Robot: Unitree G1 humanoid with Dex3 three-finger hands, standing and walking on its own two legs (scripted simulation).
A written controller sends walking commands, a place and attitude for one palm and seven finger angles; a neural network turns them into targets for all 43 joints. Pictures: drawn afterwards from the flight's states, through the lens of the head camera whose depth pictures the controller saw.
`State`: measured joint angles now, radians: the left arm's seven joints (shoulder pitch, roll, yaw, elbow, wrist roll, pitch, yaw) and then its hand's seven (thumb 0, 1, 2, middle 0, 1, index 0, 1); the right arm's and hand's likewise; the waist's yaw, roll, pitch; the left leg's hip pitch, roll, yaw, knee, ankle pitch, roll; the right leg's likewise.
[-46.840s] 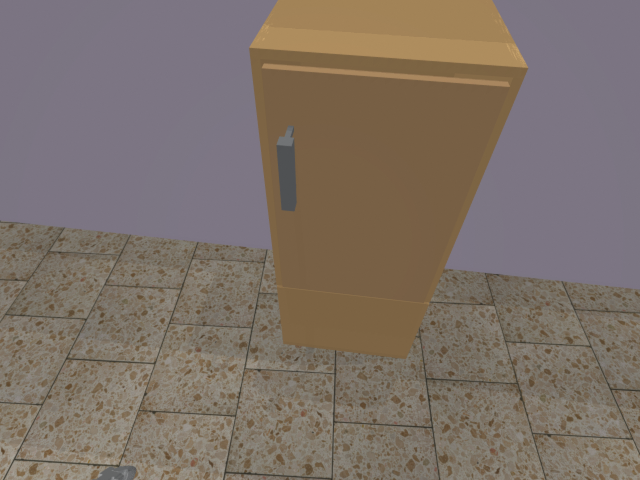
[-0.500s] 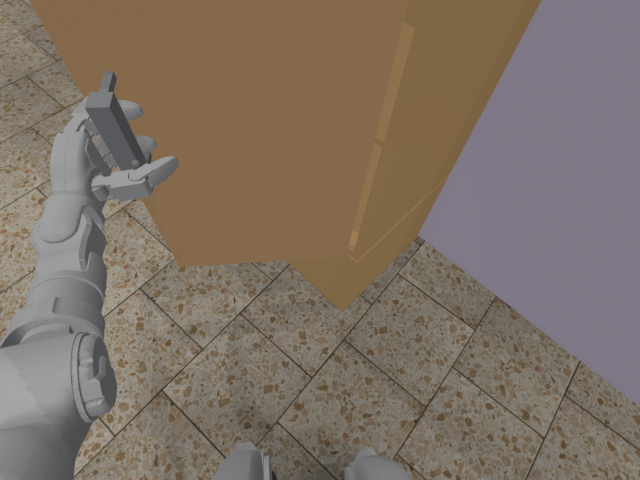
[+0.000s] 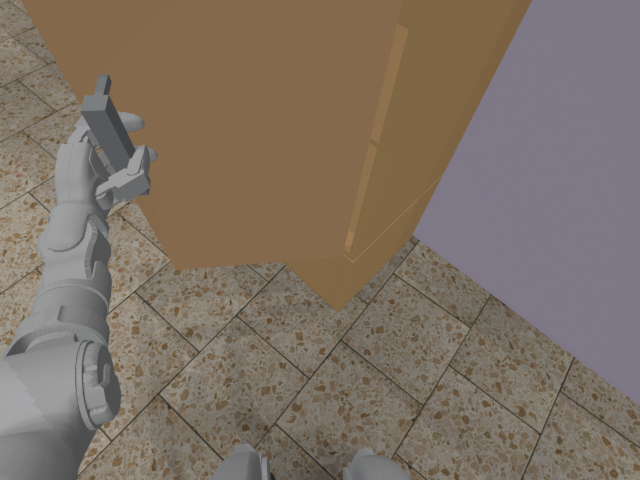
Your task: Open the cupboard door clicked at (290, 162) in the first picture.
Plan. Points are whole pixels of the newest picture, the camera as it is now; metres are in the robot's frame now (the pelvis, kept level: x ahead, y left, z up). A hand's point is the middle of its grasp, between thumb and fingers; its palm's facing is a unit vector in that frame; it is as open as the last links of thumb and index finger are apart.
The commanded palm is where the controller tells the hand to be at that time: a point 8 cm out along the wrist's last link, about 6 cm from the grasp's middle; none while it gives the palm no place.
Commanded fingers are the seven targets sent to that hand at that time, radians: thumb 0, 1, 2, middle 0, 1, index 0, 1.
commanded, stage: pull the door open along its arc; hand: left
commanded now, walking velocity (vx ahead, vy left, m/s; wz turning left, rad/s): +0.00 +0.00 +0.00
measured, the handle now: (122, 138) +0.53 +0.22 +0.09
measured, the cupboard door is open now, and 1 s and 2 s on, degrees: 50 96 94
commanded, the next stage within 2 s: open thumb and fingers to let go in 0.96 s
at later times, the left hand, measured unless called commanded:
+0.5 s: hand (179, 273) +0.34 +0.14 +0.08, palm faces +0.20 -0.98 +0.07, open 6.5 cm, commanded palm +0.28 +0.21 +0.09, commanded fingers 0.00 0.90 0.90 -0.40 -1.35 -0.40 -1.35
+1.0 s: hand (271, 335) +0.26 +0.04 +0.09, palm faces +0.41 -0.91 -0.02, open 6.4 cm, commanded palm +0.21 +0.08 +0.09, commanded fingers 0.00 0.90 0.90 -0.40 -1.35 -0.40 -1.35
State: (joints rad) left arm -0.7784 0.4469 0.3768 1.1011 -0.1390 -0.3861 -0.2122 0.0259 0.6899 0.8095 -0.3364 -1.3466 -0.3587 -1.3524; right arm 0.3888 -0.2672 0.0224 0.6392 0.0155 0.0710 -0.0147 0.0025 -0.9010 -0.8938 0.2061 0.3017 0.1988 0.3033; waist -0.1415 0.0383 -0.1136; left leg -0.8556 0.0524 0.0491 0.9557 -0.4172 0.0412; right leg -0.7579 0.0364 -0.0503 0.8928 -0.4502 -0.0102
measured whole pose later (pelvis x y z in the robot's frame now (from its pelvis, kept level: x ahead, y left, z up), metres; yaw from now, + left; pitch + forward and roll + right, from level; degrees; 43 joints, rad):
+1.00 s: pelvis +0.01 -0.06 +0.02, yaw +4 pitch +6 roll +1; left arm 0.29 -0.08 -0.23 -0.03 0.05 -0.16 0.51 0.04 0.65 0.72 -0.30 -1.30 -0.34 -1.34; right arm 0.25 -0.21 0.00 0.56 -0.05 0.05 0.01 0.01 -0.90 -0.89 0.20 0.30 0.20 0.30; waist -0.02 0.05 -0.12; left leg -0.52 0.03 0.00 0.80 -0.38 -0.03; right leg -0.45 0.03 -0.10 0.82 -0.48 -0.08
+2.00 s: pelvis +0.00 -0.02 +0.01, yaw +4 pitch +7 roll -1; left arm 0.17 -0.06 -0.30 -0.01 0.06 -0.08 0.54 -0.01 -0.50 0.31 -0.36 -0.60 -0.37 -0.63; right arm 0.19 -0.18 0.02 0.55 -0.05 0.03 0.02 0.01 -0.90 -0.89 0.20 0.30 0.20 0.30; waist 0.00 0.05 -0.12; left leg -0.61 0.01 0.01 0.90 -0.41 0.01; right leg -0.51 0.01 -0.08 0.88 -0.49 -0.04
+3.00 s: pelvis +0.00 -0.03 +0.00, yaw +3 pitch +9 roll +0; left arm 0.64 0.14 -0.09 -0.33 -0.15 -0.31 -0.07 -0.02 -0.50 0.30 -0.18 -0.31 -0.19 -0.32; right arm 0.26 -0.23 0.01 0.42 0.01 -0.05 -0.01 0.01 -0.90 -0.89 0.20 0.30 0.20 0.30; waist 0.02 0.05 -0.12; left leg -0.68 0.02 0.00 0.97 -0.44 0.00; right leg -0.60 0.01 -0.09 0.97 -0.53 -0.05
